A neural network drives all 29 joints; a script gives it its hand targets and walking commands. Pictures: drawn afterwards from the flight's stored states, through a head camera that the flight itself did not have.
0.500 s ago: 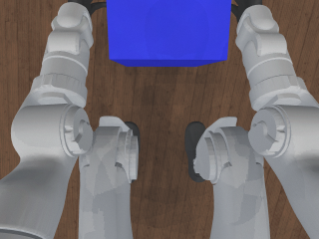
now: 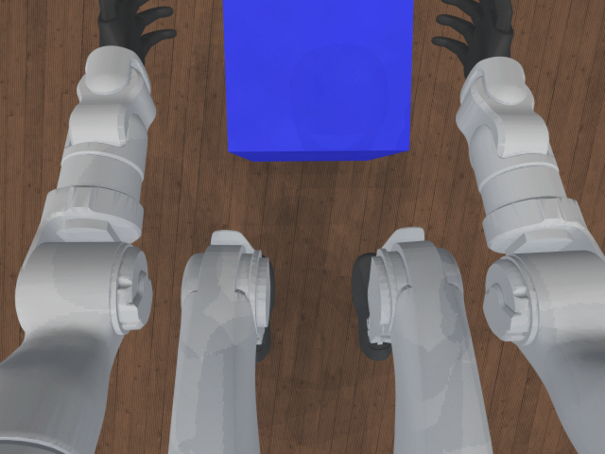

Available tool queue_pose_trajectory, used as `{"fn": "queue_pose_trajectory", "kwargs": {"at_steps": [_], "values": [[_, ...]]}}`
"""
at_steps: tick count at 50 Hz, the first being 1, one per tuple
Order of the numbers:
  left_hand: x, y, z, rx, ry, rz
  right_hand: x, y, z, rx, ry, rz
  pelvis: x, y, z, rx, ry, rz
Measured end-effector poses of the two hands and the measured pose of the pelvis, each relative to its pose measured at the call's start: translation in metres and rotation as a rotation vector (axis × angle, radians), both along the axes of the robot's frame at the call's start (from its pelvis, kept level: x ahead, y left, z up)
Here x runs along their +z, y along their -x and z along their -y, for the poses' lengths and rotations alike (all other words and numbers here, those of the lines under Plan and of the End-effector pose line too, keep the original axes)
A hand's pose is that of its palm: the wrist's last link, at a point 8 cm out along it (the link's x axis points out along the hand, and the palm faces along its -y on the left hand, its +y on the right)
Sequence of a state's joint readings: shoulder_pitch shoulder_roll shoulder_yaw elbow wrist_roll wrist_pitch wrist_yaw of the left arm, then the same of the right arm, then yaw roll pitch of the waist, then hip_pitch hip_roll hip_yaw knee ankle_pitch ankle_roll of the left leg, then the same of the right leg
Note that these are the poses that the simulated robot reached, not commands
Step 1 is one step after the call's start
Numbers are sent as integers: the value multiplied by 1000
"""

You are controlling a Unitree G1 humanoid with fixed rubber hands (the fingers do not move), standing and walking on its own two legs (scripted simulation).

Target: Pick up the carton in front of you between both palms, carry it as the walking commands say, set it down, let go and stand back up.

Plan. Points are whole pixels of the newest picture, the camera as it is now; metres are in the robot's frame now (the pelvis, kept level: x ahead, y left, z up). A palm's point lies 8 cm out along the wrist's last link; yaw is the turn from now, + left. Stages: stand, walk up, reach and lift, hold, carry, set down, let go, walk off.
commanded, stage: set down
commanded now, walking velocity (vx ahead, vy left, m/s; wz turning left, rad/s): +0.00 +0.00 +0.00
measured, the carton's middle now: (313, 87) +0.52 +0.01 -0.28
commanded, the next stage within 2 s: let go in 0.78 s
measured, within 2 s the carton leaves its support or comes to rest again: neither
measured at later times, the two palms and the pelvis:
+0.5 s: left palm out of the picture +0.52 +0.23 +0.02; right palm out of the picture +0.52 -0.17 +0.02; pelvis +0.01 +0.00 +0.13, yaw +0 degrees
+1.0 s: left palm out of the picture +0.49 +0.23 +0.15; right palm out of the picture +0.48 -0.18 +0.15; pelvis +0.05 +0.00 +0.26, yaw +1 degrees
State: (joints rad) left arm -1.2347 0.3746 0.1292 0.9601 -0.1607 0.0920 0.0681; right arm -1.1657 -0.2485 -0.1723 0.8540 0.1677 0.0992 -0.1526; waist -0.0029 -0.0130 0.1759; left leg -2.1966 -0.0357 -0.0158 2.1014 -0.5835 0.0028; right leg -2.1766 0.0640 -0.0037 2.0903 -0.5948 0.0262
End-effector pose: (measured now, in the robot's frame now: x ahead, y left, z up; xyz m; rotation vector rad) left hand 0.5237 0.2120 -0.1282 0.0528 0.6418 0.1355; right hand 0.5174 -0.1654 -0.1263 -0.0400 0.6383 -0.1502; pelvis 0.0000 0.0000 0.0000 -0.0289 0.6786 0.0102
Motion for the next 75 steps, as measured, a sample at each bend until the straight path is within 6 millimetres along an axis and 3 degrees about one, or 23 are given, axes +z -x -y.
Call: {"fn": "queue_pose_trajectory", "kwargs": {"at_steps": [6,13,35,44,48,58,65,75], "values": [[44,2,-4,7,0,-10,43,1,1,-7,-1,-12,36,-2,1,0,1,-73],[81,-2,-7,-1,-2,6,79,-1,3,-9,2,4,66,-4,1,2,1,-118],[217,0,-15,-25,0,10,215,3,9,3,5,14,187,-28,-3,11,-2,-130],[259,7,-17,-39,-24,-14,258,9,10,27,22,-5,234,-39,-4,13,-5,-105],[273,24,-19,-49,-65,-48,271,23,13,73,59,-41,254,-48,-4,14,-8,-80],[320,94,-27,-47,-88,-117,322,84,36,130,102,-128,304,-81,-2,19,-20,67],[357,128,-27,-50,-81,-118,360,118,46,133,91,-129,329,-101,0,20,-26,178],[403,196,-23,-58,-81,-138,406,188,58,124,90,-147,360,-120,1,17,-33,401]]}}
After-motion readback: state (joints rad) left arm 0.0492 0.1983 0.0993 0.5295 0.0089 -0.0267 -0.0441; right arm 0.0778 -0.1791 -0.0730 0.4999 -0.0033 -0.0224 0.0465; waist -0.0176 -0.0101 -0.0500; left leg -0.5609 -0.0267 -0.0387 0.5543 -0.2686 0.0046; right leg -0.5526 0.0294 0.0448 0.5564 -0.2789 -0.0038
